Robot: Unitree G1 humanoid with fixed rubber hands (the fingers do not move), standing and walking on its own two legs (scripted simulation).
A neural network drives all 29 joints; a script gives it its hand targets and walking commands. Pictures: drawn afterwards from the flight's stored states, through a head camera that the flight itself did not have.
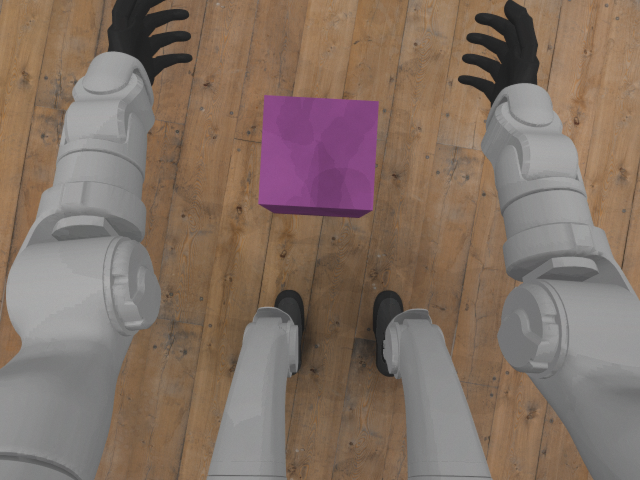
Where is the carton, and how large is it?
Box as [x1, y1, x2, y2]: [258, 95, 378, 217]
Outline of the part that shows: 264,95 258,203 269,210 277,213 359,217 372,210 378,101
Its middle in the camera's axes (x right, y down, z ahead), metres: +0.00 -0.16 +0.84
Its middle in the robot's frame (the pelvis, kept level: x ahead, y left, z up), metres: +0.52 +0.04 -0.52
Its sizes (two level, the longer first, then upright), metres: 0.210 0.200 0.250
